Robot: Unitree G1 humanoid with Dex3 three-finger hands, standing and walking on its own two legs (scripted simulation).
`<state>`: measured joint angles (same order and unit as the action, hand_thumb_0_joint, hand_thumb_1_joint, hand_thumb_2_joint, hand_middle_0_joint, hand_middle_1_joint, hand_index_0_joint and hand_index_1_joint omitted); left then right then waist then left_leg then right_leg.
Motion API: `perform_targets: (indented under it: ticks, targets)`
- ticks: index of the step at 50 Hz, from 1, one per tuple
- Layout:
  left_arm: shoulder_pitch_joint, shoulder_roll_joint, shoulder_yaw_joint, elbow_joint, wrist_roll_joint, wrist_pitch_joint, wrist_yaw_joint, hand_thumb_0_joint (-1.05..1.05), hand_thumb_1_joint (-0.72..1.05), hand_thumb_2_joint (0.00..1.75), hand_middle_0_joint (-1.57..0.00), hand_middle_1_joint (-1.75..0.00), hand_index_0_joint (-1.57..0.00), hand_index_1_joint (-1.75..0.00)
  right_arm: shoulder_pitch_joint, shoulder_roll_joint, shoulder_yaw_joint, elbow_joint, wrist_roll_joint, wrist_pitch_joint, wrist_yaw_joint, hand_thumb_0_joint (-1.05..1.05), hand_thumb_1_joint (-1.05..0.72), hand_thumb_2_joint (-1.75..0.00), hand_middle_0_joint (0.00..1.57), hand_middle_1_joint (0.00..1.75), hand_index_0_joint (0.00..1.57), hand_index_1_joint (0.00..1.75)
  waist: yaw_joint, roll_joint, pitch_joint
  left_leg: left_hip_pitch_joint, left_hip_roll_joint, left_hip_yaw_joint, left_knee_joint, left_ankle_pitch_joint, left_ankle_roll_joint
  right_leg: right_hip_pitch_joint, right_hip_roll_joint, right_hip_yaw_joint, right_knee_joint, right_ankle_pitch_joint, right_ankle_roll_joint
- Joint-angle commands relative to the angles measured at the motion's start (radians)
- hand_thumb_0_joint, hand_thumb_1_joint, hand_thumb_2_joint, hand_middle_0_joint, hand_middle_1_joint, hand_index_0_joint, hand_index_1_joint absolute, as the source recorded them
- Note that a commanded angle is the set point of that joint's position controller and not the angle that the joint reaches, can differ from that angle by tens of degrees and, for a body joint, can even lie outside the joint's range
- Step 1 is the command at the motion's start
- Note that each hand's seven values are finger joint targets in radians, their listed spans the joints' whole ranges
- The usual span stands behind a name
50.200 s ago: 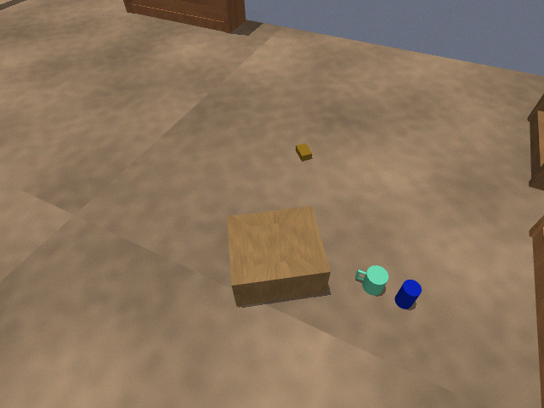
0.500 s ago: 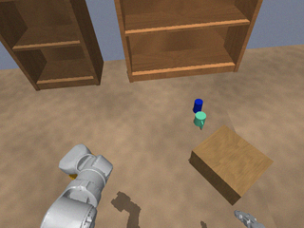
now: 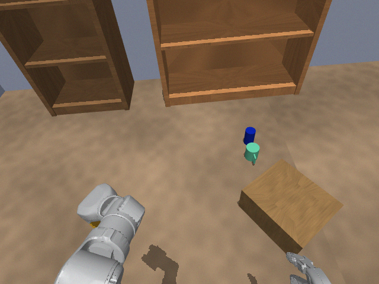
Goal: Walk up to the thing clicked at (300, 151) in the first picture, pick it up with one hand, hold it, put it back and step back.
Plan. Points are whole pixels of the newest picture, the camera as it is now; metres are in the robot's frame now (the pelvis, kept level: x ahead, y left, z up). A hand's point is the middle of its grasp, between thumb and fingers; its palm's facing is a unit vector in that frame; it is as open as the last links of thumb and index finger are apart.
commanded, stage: hold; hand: left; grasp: from above
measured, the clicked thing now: (114, 218) +0.30 +0.23 -0.08
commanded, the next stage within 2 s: crouch in 0.40 s
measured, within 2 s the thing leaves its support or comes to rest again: neither
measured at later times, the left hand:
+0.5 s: hand (111, 210) +0.31 +0.22 -0.05, palm faces -0.21 -0.40 -0.89, open 8.9 cm
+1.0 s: hand (117, 228) +0.30 +0.24 -0.15, palm faces -0.31 -0.31 -0.90, open 8.9 cm
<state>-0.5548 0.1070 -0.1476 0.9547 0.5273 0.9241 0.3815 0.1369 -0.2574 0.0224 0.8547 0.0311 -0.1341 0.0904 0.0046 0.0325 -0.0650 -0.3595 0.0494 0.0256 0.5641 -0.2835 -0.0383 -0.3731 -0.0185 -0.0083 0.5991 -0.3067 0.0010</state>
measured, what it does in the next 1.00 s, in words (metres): stands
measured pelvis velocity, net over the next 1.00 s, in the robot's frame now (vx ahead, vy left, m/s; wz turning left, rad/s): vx -0.01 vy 0.00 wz -0.01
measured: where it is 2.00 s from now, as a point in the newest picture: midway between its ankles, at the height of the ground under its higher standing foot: outside the picture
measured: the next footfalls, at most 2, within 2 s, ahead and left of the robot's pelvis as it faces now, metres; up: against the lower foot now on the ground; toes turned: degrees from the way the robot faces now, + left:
none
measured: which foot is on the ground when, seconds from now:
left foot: down 0.00-1.00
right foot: down 0.00-1.00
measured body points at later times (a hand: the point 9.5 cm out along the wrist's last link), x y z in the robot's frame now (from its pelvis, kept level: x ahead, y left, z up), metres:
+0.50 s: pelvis +0.00 +0.00 +0.00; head +0.02 -0.01 +0.45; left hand +0.32 +0.24 +0.01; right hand +0.15 -0.24 -0.12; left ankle +0.00 +0.15 -0.73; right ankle +0.00 -0.12 -0.73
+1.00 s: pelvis -0.01 +0.00 -0.04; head +0.08 +0.02 +0.40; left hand +0.32 +0.25 -0.10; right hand +0.08 -0.27 -0.16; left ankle +0.00 +0.15 -0.73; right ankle +0.00 -0.12 -0.73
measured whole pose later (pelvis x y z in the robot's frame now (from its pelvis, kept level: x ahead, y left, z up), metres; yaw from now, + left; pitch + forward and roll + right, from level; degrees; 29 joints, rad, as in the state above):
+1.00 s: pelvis -0.01 +0.00 -0.04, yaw -1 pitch +17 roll +0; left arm -0.70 0.17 0.00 1.31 0.61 0.71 0.59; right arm 0.19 -0.26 -0.04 0.88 -0.03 -0.17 0.11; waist -0.06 -0.03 -0.12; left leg -0.78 0.07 0.01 0.90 -0.40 -0.05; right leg -0.79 0.00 -0.01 0.90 -0.41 0.00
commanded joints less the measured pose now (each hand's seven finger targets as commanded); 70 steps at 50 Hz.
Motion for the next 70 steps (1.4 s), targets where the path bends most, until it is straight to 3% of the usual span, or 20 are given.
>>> perform_targets:
  ticks: [1, 4, 9, 13, 16, 19, 22, 24, 25, 29, 33, 37, 42, 47, 52, 55, 62, 64, 66, 70]
  targets:
    - [-0.464, 0.211, -0.003, -0.176, 0.096, 0.002, 0.060, 0.00, 0.62, 0.72, -1.07, -0.54, -1.01, -0.59, -0.092, -0.127, -0.034, -0.119, 0.008, -0.046, -0.011, 0.00, -0.90, -0.90, 0.20, 0.30, 0.20, 0.30, -0.005, -0.054, -0.314, 0.106, -0.058, 0.038, -0.039, 0.241, 0.048, 0.148, 0.038, -0.007, -0.075, 0.290, -0.001]
    - [-0.442, 0.154, -0.027, -0.158, 0.084, 0.009, 0.056, 0.00, 0.66, 0.72, -1.09, -0.55, -1.03, -0.61, -0.101, -0.120, -0.033, -0.121, 0.008, -0.051, -0.011, 0.00, -0.89, -0.90, 0.20, 0.30, 0.20, 0.30, -0.003, -0.048, -0.271, 0.089, -0.058, 0.036, -0.053, 0.204, 0.045, 0.127, 0.041, -0.013, -0.089, 0.233, -0.007]
    - [-0.394, 0.131, -0.014, -0.108, 0.049, 0.020, 0.057, 0.00, 0.64, 0.76, -1.10, -0.54, -1.03, -0.60, -0.103, -0.123, -0.043, -0.117, 0.005, -0.054, -0.001, 0.00, -0.89, -0.90, 0.20, 0.30, 0.20, 0.30, 0.002, -0.046, -0.273, 0.086, -0.054, 0.036, -0.055, 0.217, 0.040, 0.138, 0.041, -0.009, -0.084, 0.242, -0.010]
    - [-0.472, 0.189, 0.005, -0.161, 0.061, 0.009, 0.067, 0.00, 0.67, 0.74, -1.13, -0.52, -1.06, -0.59, -0.091, -0.131, -0.044, -0.120, 0.004, -0.052, -0.003, 0.00, -0.90, -0.90, 0.20, 0.30, 0.20, 0.30, -0.002, -0.051, -0.314, 0.105, -0.054, 0.037, -0.047, 0.242, 0.044, 0.145, 0.041, -0.009, -0.081, 0.277, -0.007]
    - [-0.465, 0.187, 0.004, -0.159, 0.069, 0.007, 0.073, 0.00, 0.68, 0.71, -1.12, -0.52, -1.06, -0.58, -0.091, -0.128, -0.046, -0.115, 0.005, -0.052, -0.004, 0.00, -0.90, -0.90, 0.20, 0.30, 0.20, 0.30, 0.003, -0.044, -0.314, 0.104, -0.052, 0.038, -0.048, 0.244, 0.042, 0.147, 0.043, -0.014, -0.074, 0.270, -0.011]
    - [-0.510, 0.165, -0.013, -0.190, 0.072, -0.003, 0.072, 0.00, 0.70, 0.73, -1.14, -0.52, -1.07, -0.58, -0.093, -0.126, -0.043, -0.118, 0.008, -0.051, -0.009, 0.00, -0.90, -0.90, 0.20, 0.30, 0.20, 0.30, -0.017, -0.047, -0.339, 0.121, -0.053, 0.038, -0.039, 0.263, 0.046, 0.147, 0.042, -0.011, -0.075, 0.305, -0.005]
    - [-0.475, 0.169, -0.002, -0.187, 0.062, 0.006, 0.068, 0.00, 0.68, 0.74, -1.13, -0.52, -1.06, -0.58, -0.097, -0.129, -0.050, -0.119, 0.008, -0.047, -0.005, 0.00, -0.89, -0.90, 0.20, 0.30, 0.20, 0.30, 0.002, -0.016, -0.358, 0.125, -0.055, 0.041, -0.038, 0.290, 0.041, 0.161, 0.040, -0.008, -0.069, 0.327, -0.008]
    - [-0.441, 0.137, -0.013, -0.146, 0.056, 0.012, 0.063, 0.00, 0.67, 0.70, -1.12, -0.48, -1.06, -0.55, -0.097, -0.127, -0.050, -0.113, 0.008, -0.045, -0.006, 0.00, -0.89, -0.90, 0.20, 0.30, 0.20, 0.30, -0.006, -0.038, -0.323, 0.118, -0.051, 0.038, -0.042, 0.290, 0.040, 0.149, 0.044, -0.014, -0.067, 0.320, -0.011]
    - [-0.456, 0.174, 0.001, -0.145, 0.066, 0.012, 0.062, 0.00, 0.71, 0.71, -1.11, -0.56, -1.08, -0.60, -0.085, -0.132, -0.053, -0.109, 0.006, -0.045, -0.006, 0.00, -0.89, -0.90, 0.20, 0.30, 0.20, 0.30, -0.005, -0.040, -0.325, 0.111, -0.051, 0.038, -0.045, 0.285, 0.039, 0.150, 0.044, -0.013, -0.065, 0.313, -0.011]
    - [-0.402, 0.130, -0.008, -0.069, 0.053, 0.014, 0.054, 0.00, 0.59, 0.58, -0.92, -0.63, -0.95, -0.59, -0.072, -0.129, -0.055, -0.104, 0.006, -0.045, -0.002, 0.00, -0.85, -0.88, 0.20, 0.30, 0.20, 0.30, -0.004, -0.077, -0.278, 0.080, -0.050, 0.035, -0.049, 0.267, 0.041, 0.135, 0.045, -0.015, -0.072, 0.291, -0.013]
    - [-0.396, 0.145, 0.013, -0.007, 0.039, -0.016, 0.058, 0.00, 0.56, 0.66, -0.92, -0.67, -0.94, -0.65, -0.041, -0.134, -0.061, -0.092, 0.002, -0.049, 0.001, 0.00, -0.86, -0.89, 0.20, 0.30, 0.20, 0.30, -0.012, -0.096, -0.254, 0.042, -0.051, 0.041, -0.033, 0.254, 0.046, 0.114, 0.035, -0.002, -0.078, 0.297, -0.009]
    - [-0.418, 0.171, 0.023, 0.036, 0.065, -0.075, 0.074, 0.00, 0.55, 0.66, -0.91, -0.67, -0.94, -0.65, 0.002, -0.132, -0.065, -0.076, 0.000, -0.051, -0.002, 0.00, -0.86, -0.89, 0.20, 0.30, 0.20, 0.30, -0.031, -0.102, -0.266, 0.010, -0.051, 0.043, 0.003, 0.255, 0.051, 0.086, 0.029, 0.006, -0.059, 0.329, -0.005]
    - [-0.490, 0.223, 0.065, 0.077, 0.118, -0.169, 0.140, 0.00, 0.58, 0.60, -0.93, -0.64, -0.96, -0.61, 0.063, -0.136, -0.083, -0.053, -0.020, -0.058, -0.006, 0.00, -0.86, -0.89, 0.20, 0.30, 0.20, 0.30, -0.060, -0.062, -0.328, -0.058, -0.041, 0.044, 0.103, 0.266, 0.040, -0.005, 0.030, 0.010, 0.037, 0.346, -0.011]
    - [-0.520, 0.201, 0.126, 0.221, 0.142, -0.232, 0.263, 0.00, 0.52, 0.55, -0.90, -0.61, -0.93, -0.58, 0.104, -0.136, -0.104, -0.026, -0.062, -0.067, 0.012, 0.00, -0.86, -0.89, 0.20, 0.30, 0.20, 0.30, -0.094, -0.029, -0.409, -0.276, -0.020, 0.032, 0.334, 0.236, 0.016, -0.244, 0.040, 0.004, 0.279, 0.315, -0.021]
    - [-0.577, 0.197, 0.231, 0.370, 0.065, -0.264, 0.377, 0.00, 0.48, 0.56, -0.91, -0.53, -0.91, -0.53, 0.085, -0.136, -0.119, -0.012, -0.106, -0.083, 0.054, 0.00, -0.87, -0.89, 0.20, 0.30, 0.20, 0.30, -0.090, 0.024, -0.491, -0.495, -0.024, 0.020, 0.526, 0.172, -0.003, -0.453, 0.040, 0.005, 0.455, 0.256, -0.023]
    - [-0.655, 0.252, 0.283, 0.423, 0.036, -0.290, 0.406, 0.00, 0.43, 0.63, -0.89, -0.53, -0.88, -0.54, 0.065, -0.151, -0.115, -0.004, -0.118, -0.084, 0.068, 0.00, -0.87, -0.89, 0.20, 0.30, 0.20, 0.30, -0.107, 0.048, -0.551, -0.613, -0.025, 0.003, 0.636, 0.121, -0.002, -0.582, 0.050, -0.014, 0.563, 0.203, -0.028]
    - [-0.853, 0.449, 0.329, 0.376, 0.096, -0.399, 0.415, 0.00, 0.43, 0.62, -0.91, -0.57, -0.91, -0.57, 0.073, -0.185, -0.093, 0.010, -0.118, -0.068, 0.074, 0.00, -0.88, -0.89, 0.20, 0.30, 0.20, 0.30, -0.172, 0.096, -0.732, -0.865, -0.019, -0.017, 0.874, -0.079, 0.004, -0.818, 0.052, -0.035, 0.773, -0.007, -0.012]
    - [-0.901, 0.481, 0.331, 0.357, 0.115, -0.412, 0.402, 0.00, 0.43, 0.61, -0.90, -0.59, -0.91, -0.59, 0.082, -0.187, -0.093, 0.020, -0.119, -0.062, 0.069, 0.00, -0.89, -0.89, 0.20, 0.30, 0.20, 0.30, -0.195, 0.109, -0.802, -0.899, -0.013, -0.020, 0.933, -0.106, 0.005, -0.852, 0.051, -0.036, 0.809, -0.042, -0.005]
    - [-0.900, 0.553, 0.345, 0.351, 0.144, -0.426, 0.376, 0.00, 0.42, 0.62, -0.92, -0.58, -0.92, -0.58, 0.091, -0.187, -0.089, 0.021, -0.121, -0.058, 0.065, 0.00, -0.89, -0.90, 0.20, 0.30, 0.20, 0.30, -0.189, 0.135, -0.833, -0.944, -0.008, -0.021, 0.970, -0.144, 0.006, -0.873, 0.055, -0.035, 0.842, -0.101, -0.008]
    - [-0.924, 0.578, 0.342, 0.312, 0.173, -0.434, 0.321, 0.00, 0.48, 0.58, -0.98, -0.50, -0.97, -0.51, 0.097, -0.182, -0.095, 0.024, -0.124, -0.059, 0.062, 0.00, -0.89, -0.90, 0.20, 0.30, 0.20, 0.30, -0.192, 0.240, -0.891, -0.935, 0.001, -0.031, 1.040, -0.196, 0.004, -0.991, 0.054, -0.060, 0.920, -0.168, -0.026]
